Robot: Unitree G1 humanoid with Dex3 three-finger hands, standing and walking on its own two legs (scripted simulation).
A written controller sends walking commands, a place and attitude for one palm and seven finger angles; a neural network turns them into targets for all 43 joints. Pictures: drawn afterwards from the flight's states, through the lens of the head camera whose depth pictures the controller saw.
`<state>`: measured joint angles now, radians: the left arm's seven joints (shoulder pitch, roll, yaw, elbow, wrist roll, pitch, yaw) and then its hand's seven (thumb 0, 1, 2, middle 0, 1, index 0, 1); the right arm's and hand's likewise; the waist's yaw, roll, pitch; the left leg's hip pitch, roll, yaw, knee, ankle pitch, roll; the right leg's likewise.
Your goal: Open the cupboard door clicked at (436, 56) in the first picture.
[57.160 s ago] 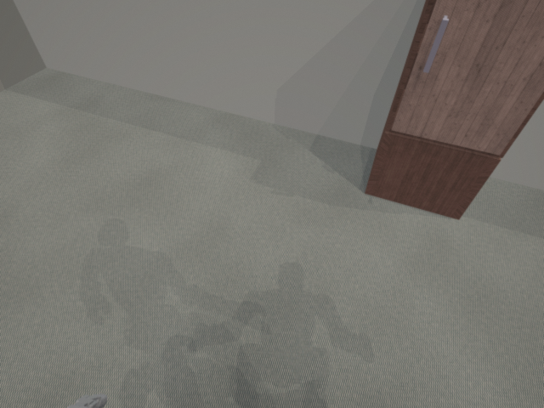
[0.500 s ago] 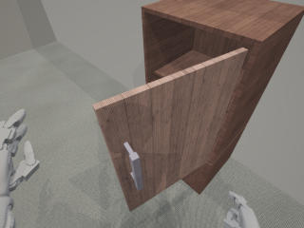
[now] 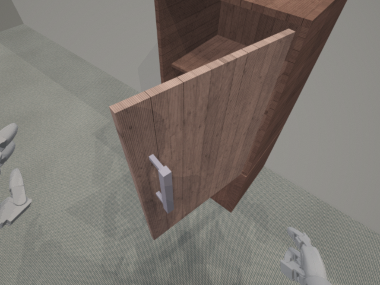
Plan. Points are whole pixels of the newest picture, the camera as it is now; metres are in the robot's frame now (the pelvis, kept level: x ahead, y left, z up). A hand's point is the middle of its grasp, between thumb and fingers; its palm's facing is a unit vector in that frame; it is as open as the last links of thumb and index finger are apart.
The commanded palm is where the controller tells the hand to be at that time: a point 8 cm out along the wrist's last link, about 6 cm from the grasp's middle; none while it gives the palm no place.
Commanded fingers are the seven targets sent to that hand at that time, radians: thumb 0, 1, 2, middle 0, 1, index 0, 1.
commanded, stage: step back with the hand held close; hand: left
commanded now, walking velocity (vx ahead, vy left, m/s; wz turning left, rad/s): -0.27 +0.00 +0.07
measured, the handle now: (162, 186) +0.31 +0.08 +0.03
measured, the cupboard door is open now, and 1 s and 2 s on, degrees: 77 77 77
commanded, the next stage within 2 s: stop stepping back and stand still in 0.62 s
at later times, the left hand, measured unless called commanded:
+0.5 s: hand out of the picture +0.08 +0.29 +0.16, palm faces +0.50 -0.74 -0.45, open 7.4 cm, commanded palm +0.00 +0.33 +0.18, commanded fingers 0.00 0.90 0.90 -0.20 -0.30 -0.20 -0.30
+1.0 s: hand out of the picture -0.01 +0.28 +0.17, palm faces +0.41 -0.81 -0.41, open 7.4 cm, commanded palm -0.09 +0.32 +0.18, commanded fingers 0.00 0.90 0.90 -0.20 -0.30 -0.20 -0.30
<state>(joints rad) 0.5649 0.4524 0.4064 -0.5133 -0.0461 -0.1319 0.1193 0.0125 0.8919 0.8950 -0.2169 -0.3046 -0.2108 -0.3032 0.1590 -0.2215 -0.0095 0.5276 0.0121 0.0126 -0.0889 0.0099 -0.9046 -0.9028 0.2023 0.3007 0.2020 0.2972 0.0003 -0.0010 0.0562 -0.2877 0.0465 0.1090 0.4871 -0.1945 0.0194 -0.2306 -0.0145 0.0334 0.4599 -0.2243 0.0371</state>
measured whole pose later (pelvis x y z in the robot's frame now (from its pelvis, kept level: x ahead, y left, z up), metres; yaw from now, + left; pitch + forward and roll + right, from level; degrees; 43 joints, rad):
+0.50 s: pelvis -0.11 +0.02 -0.02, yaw +5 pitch -3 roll -4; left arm 0.47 0.42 0.43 -0.53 -0.02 -0.21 0.17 0.01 0.89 0.90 -0.22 -0.30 -0.21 -0.30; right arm 0.20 -0.21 -0.02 0.62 -0.01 -0.10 -0.09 0.01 -0.90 -0.90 0.20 0.30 0.20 0.30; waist -0.01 0.04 0.09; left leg -0.48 0.03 0.02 0.61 -0.11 0.07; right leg -0.46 0.06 0.05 0.92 -0.40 0.03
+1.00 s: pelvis -0.23 +0.02 +0.00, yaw -1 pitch -2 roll +0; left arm 0.47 0.44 0.44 -0.48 -0.04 -0.17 0.15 0.01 0.89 0.90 -0.21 -0.30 -0.21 -0.30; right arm 0.20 -0.18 0.01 0.63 -0.01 -0.14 -0.07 0.01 -0.90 -0.90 0.20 0.30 0.20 0.30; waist -0.03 -0.06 0.02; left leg -0.31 -0.03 0.05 0.43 -0.10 0.04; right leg -0.26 0.04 0.05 0.74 -0.46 0.00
